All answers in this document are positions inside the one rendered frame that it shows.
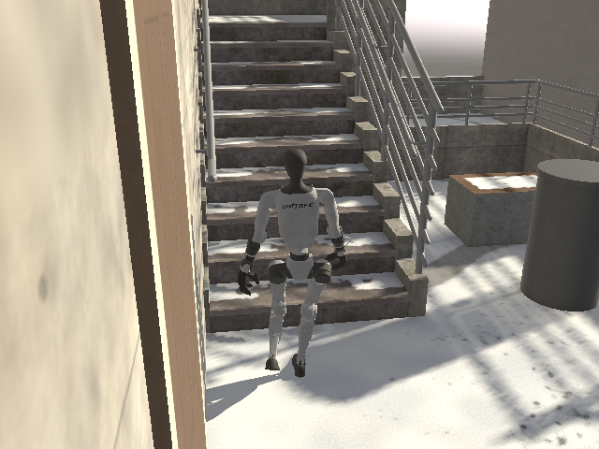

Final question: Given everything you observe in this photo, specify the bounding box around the robot right hand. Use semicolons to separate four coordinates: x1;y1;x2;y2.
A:
325;251;347;269

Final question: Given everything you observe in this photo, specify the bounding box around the robot right upper arm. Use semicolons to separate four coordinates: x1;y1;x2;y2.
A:
316;188;342;239

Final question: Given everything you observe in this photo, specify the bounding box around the robot left upper arm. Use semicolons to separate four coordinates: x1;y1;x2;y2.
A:
252;190;277;243

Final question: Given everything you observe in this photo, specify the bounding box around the robot left hand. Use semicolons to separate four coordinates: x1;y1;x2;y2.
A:
237;270;259;296

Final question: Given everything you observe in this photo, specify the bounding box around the left robot foot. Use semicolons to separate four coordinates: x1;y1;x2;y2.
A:
265;356;280;370

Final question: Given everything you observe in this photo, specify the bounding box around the robot left forearm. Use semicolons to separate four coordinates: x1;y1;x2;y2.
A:
240;229;260;273

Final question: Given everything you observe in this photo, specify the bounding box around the humanoid robot head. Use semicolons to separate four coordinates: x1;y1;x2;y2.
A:
281;149;313;195

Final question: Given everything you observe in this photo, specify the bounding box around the robot right forearm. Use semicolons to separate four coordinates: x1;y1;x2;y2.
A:
331;225;346;256

